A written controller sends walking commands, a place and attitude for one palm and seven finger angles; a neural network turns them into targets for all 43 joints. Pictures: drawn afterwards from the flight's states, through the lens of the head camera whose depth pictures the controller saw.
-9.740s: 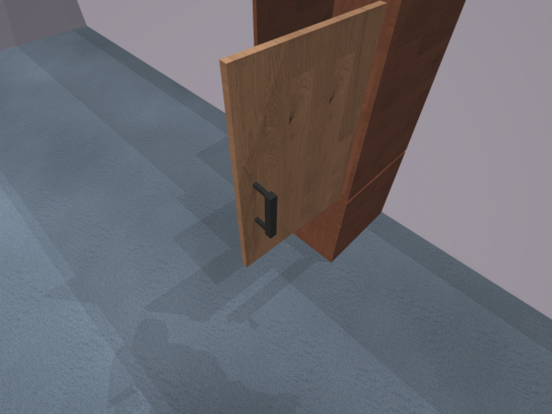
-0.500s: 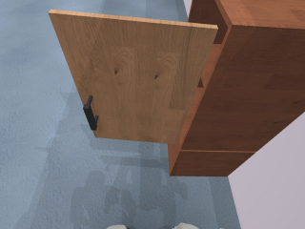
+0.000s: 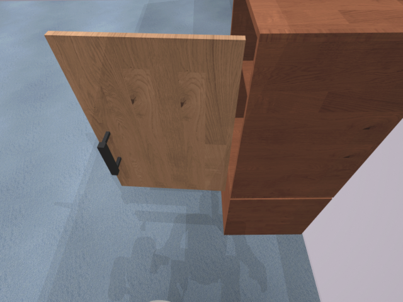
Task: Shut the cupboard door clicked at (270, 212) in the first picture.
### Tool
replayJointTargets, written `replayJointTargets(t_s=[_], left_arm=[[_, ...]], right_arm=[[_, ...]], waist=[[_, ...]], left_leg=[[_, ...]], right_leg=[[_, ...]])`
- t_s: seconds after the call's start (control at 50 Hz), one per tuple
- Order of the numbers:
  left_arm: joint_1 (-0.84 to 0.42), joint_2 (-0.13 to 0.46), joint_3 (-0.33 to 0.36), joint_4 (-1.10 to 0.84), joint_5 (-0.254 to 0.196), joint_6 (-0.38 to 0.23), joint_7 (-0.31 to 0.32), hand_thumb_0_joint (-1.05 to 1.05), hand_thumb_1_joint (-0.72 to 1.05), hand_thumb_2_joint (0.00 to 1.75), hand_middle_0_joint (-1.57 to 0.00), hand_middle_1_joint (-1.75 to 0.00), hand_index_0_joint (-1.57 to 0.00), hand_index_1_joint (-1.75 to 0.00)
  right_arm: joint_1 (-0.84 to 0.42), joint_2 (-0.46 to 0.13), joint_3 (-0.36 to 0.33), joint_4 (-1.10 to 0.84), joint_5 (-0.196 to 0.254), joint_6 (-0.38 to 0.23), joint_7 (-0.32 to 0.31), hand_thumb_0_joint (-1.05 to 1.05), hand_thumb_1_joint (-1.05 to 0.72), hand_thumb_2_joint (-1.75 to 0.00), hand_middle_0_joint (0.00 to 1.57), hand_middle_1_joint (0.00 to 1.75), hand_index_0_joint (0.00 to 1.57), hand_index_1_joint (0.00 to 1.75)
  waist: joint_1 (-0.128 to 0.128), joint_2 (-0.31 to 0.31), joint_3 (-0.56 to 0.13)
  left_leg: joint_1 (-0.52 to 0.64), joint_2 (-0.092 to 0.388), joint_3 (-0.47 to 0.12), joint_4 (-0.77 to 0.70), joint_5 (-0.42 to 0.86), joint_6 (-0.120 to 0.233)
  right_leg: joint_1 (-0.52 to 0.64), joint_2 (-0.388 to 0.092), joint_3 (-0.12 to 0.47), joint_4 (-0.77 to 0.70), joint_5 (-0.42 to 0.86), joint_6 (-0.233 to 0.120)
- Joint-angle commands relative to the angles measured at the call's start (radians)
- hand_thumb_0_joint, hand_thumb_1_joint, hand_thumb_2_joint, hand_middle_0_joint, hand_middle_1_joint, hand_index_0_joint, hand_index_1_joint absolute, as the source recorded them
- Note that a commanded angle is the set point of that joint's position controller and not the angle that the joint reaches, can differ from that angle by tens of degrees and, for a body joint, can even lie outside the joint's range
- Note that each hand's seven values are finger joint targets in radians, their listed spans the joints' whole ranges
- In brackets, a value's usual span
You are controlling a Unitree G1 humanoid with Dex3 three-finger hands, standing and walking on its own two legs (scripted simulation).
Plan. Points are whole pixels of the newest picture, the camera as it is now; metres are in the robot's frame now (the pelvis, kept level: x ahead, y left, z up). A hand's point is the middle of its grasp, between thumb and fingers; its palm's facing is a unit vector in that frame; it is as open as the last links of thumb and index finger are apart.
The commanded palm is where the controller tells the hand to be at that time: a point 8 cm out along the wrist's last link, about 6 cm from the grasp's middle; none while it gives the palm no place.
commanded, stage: come to a stop and stand still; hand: left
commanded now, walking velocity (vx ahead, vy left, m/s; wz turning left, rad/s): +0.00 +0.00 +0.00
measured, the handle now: (111, 154) +0.51 +0.32 -0.11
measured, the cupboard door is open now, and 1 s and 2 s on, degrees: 86 86 86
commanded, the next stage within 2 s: look again from close up in 0.56 s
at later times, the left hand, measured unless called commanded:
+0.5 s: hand out of the picture -0.04 +0.26 -0.17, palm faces +0.00 -0.97 -0.26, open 7.4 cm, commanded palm none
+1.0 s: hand out of the picture +0.03 +0.21 -0.18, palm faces -0.03 -0.98 -0.22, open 7.3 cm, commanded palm none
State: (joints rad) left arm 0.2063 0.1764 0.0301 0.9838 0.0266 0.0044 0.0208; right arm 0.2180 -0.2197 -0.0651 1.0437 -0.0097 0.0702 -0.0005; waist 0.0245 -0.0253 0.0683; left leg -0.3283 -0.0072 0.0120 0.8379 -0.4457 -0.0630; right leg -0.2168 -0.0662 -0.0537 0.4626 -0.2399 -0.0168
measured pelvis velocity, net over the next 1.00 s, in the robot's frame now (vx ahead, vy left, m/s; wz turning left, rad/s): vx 0.00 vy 0.03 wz -0.02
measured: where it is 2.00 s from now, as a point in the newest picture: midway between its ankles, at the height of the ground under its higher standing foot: outside the picture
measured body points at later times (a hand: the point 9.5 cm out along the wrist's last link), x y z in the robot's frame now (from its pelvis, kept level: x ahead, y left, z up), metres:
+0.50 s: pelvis -0.03 +0.06 -0.01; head -0.02 +0.04 +0.44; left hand -0.04 +0.31 -0.15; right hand +0.03 -0.17 -0.17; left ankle -0.04 +0.14 -0.75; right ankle +0.01 -0.10 -0.74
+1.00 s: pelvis +0.00 +0.03 -0.01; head +0.01 +0.02 +0.44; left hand +0.03 +0.26 -0.16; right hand -0.01 -0.19 -0.17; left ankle -0.04 +0.14 -0.75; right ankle +0.01 -0.10 -0.75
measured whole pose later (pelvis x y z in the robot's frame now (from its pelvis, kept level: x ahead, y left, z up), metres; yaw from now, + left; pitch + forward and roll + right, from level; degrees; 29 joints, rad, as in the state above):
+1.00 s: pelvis +0.00 +0.03 -0.01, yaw -1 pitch -1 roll +1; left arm 0.22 0.17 -0.02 1.09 0.01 -0.01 0.03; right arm 0.28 -0.16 0.01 1.12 -0.01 -0.02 -0.02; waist 0.00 0.01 0.06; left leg -0.12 0.01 0.08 0.43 -0.29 0.01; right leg -0.22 -0.04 0.01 0.48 -0.24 0.03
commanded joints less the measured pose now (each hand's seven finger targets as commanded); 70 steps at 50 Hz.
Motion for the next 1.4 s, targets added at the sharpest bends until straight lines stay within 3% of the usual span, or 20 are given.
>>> replayJointTargets(t_s=[0.0,0.04,0.06,0.08,0.1,0.12,0.14,0.16,0.18,0.22,0.26,0.3,0.36,0.42,0.66,0.74,0.94,1.28,1.32,1.38], left_arm=[[0.061,0.222,0.062,-0.012,0.002,-0.007,0.018,0.0,0.9,0.9,-0.2,-0.3,-0.2,-0.3],[0.02,0.207,0.057,-0.004,-0.005,-0.003,0.014,0.0,0.9,0.9,-0.2,-0.3,-0.2,-0.3],[0.089,0.166,0.023,0.017,-0.005,-0.03,0.058,0.0,0.9,0.9,-0.2,-0.3,-0.2,-0.3],[0.087,0.19,0.021,-0.025,-0.01,-0.027,0.053,0.0,0.9,0.9,-0.2,-0.3,-0.2,-0.3],[0.093,0.154,0.019,-0.023,-0.011,-0.022,0.047,0.0,0.9,0.9,-0.2,-0.3,-0.2,-0.3],[0.102,0.133,0.015,-0.023,-0.009,-0.024,0.041,0.0,0.9,0.9,-0.2,-0.3,-0.2,-0.3],[0.078,0.122,0.003,-0.019,-0.009,-0.01,0.036,0.0,0.9,0.9,-0.2,-0.3,-0.2,-0.3],[0.072,0.119,-0.003,-0.019,-0.006,0.001,0.032,0.0,0.9,0.9,-0.2,-0.3,-0.2,-0.3],[0.092,0.111,-0.009,-0.01,-0.008,0.009,0.026,0.0,0.9,0.9,-0.2,-0.3,-0.2,-0.3],[0.121,0.102,-0.018,0.002,-0.007,0.009,0.015,0.0,0.9,0.9,-0.2,-0.3,-0.2,-0.3],[0.102,0.122,-0.02,-0.007,-0.004,0.003,0.008,0.0,0.9,0.9,-0.2,-0.3,-0.2,-0.3],[0.109,0.125,-0.019,-0.01,-0.001,0.005,0.008,0.0,0.9,0.9,-0.2,-0.3,-0.2,-0.3],[0.141,0.117,-0.021,-0.002,-0.002,0.002,0.007,0.0,0.9,0.9,-0.2,-0.3,-0.2,-0.3],[0.146,0.116,-0.026,0.008,-0.004,-0.008,0.007,0.0,0.9,0.9,-0.2,-0.3,-0.2,-0.3],[0.118,0.117,-0.027,0.059,-0.015,-0.02,0.012,0.0,0.9,0.9,-0.2,-0.3,-0.2,-0.3],[0.104,0.114,-0.027,0.072,-0.017,-0.02,0.013,0.0,0.9,0.9,-0.2,-0.3,-0.2,-0.3],[0.086,0.107,-0.023,0.081,-0.018,-0.025,0.015,0.0,0.9,0.9,-0.2,-0.3,-0.2,-0.3],[0.091,0.106,-0.021,0.084,-0.018,-0.031,0.015,0.0,0.9,0.9,-0.2,-0.3,-0.2,-0.3],[0.1,0.109,-0.02,0.084,-0.016,-0.031,0.014,0.0,0.9,0.9,-0.2,-0.3,-0.2,-0.3],[0.111,0.124,-0.008,0.073,-0.011,-0.025,0.013,0.0,0.9,0.9,-0.2,-0.3,-0.2,-0.3]], right_arm=[[0.002,-0.036,0.003,-0.07,0.004,-0.035,-0.005,0.0,-0.9,-0.9,0.2,0.3,0.2,0.3],[0.077,-0.024,0.006,-0.039,0.004,-0.046,-0.009,0.0,-0.9,-0.9,0.2,0.3,0.2,0.3],[0.068,-0.096,0.006,-0.094,0.0,-0.075,-0.009,0.0,-0.9,-0.9,0.2,0.3,0.2,0.3],[0.069,-0.057,0.013,-0.124,-0.005,-0.079,-0.009,0.0,-0.9,-0.9,0.2,0.3,0.2,0.3],[0.063,-0.087,0.02,-0.142,-0.007,-0.075,-0.011,0.0,-0.9,-0.9,0.2,0.3,0.2,0.3],[0.081,-0.086,0.024,-0.15,-0.013,-0.076,-0.014,0.0,-0.9,-0.9,0.2,0.3,0.2,0.3],[0.074,-0.087,0.032,-0.153,-0.014,-0.083,-0.012,0.0,-0.9,-0.9,0.2,0.3,0.2,0.3],[0.06,-0.097,0.035,-0.162,-0.011,-0.081,-0.017,0.0,-0.9,-0.9,0.2,0.3,0.2,0.3],[0.03,-0.109,0.038,-0.174,-0.008,-0.077,-0.019,0.0,-0.9,-0.9,0.2,0.3,0.2,0.3],[-0.005,-0.105,0.041,-0.189,-0.004,-0.07,-0.015,0.0,-0.9,-0.9,0.2,0.3,0.2,0.3],[0.024,-0.096,0.038,-0.184,-0.005,-0.071,-0.01,0.0,-0.9,-0.9,0.2,0.3,0.2,0.3],[0.039,-0.114,0.035,-0.171,-0.008,-0.073,-0.007,0.0,-0.9,-0.9,0.2,0.3,0.2,0.3],[0.036,-0.118,0.04,-0.157,-0.008,-0.083,-0.008,0.0,-0.9,-0.9,0.2,0.3,0.2,0.3],[0.044,-0.108,0.046,-0.138,-0.005,-0.09,-0.009,0.0,-0.9,-0.9,0.2,0.3,0.2,0.3],[0.088,-0.078,0.061,-0.026,-0.001,-0.107,-0.021,0.0,-0.9,-0.9,0.2,0.3,0.2,0.3],[0.097,-0.058,0.064,0.006,-0.001,-0.104,-0.023,0.0,-0.9,-0.9,0.2,0.3,0.2,0.3],[0.114,-0.036,0.062,0.043,-0.001,-0.101,-0.027,0.0,-0.9,-0.9,0.2,0.3,0.2,0.3],[0.096,-0.039,0.058,0.055,0.0,-0.098,-0.031,0.0,-0.9,-0.9,0.2,0.3,0.2,0.3],[0.104,-0.04,0.058,0.056,-0.002,-0.094,-0.029,0.0,-0.9,-0.9,0.2,0.3,0.2,0.3],[0.114,-0.039,0.055,0.045,-0.006,-0.082,-0.023,0.0,-0.9,-0.9,0.2,0.3,0.2,0.3]], waist=[[0.02,-0.165,-0.085],[-0.024,-0.144,-0.093],[-0.048,0.188,-0.164],[-0.033,0.233,-0.204],[-0.016,0.194,-0.163],[-0.022,0.128,-0.152],[-0.024,0.308,-0.125],[-0.022,0.322,-0.05],[-0.005,0.256,-0.001],[0.008,0.08,0.054],[-0.014,0.025,0.08],[-0.019,0.016,0.085],[-0.009,0.066,0.043],[-0.013,0.024,0.019],[-0.016,0.025,-0.032],[-0.016,0.023,-0.007],[-0.021,0.009,-0.025],[-0.026,0.008,-0.026],[-0.022,0.02,-0.029],[-0.016,-0.011,0.012]], left_leg=[[0.004,-0.003,0.023,-0.225,0.038,0.011],[0.184,-0.011,0.047,-0.428,0.205,0.021],[0.17,0.057,0.053,-0.396,0.264,0.028],[0.136,0.091,0.003,-0.409,0.299,0.057],[0.096,0.149,-0.021,-0.369,0.361,0.083],[0.104,0.161,-0.036,-0.344,0.5,0.093],[0.112,0.175,-0.084,-0.409,0.629,0.098],[0.067,0.187,-0.112,-0.455,0.626,0.114],[0.014,0.191,-0.105,-0.477,0.484,0.138],[-0.042,0.138,-0.085,-0.491,0.149,0.129],[-0.04,0.103,-0.09,-0.538,-0.014,0.111],[-0.041,0.108,-0.106,-0.573,-0.087,0.113],[-0.02,0.119,-0.114,-0.602,-0.065,0.118],[0.024,0.109,-0.094,-0.58,0.014,0.116],[0.134,0.104,-0.026,-0.511,0.329,0.103],[0.13,0.103,-0.022,-0.51,0.319,0.098],[0.147,0.106,-0.005,-0.497,0.324,0.086],[0.174,0.107,0.001,-0.487,0.336,0.076],[0.169,0.096,0.012,-0.478,0.269,0.074],[0.119,0.072,0.027,-0.445,0.16,0.075]], right_leg=[[0.113,-0.235,0.229,-0.113,0.363,-0.148],[-0.005,-0.187,0.186,-0.073,0.207,-0.092],[0.093,-0.148,0.173,0.083,0.472,-0.058],[0.095,-0.106,0.103,0.134,0.308,-0.048],[0.035,-0.079,0.06,0.112,0.139,-0.038],[0.009,-0.053,0.04,0.128,0.162,-0.038],[-0.015,-0.019,0.003,0.159,0.037,-0.024],[-0.033,0.023,-0.02,0.172,-0.129,-0.004],[-0.03,0.023,-0.01,0.161,-0.163,-0.001],[-0.026,0.008,0.04,0.059,-0.08,-0.008],[-0.067,-0.003,0.089,0.011,-0.108,-0.017],[-0.087,0.003,0.089,0.014,-0.127,-0.01],[-0.055,0.009,0.083,0.033,-0.058,-0.008],[-0.046,-0.006,0.112,-0.003,-0.022,-0.01],[0.014,-0.039,0.119,-0.018,0.158,-0.003],[0.016,-0.04,0.121,-0.029,0.164,-0.007],[0.04,-0.041,0.125,-0.042,0.213,-0.015],[0.039,-0.041,0.134,-0.066,0.252,-0.02],[0.037,-0.047,0.147,-0.077,0.172,-0.027],[0.012,-0.066,0.184,-0.099,0.004,-0.046]])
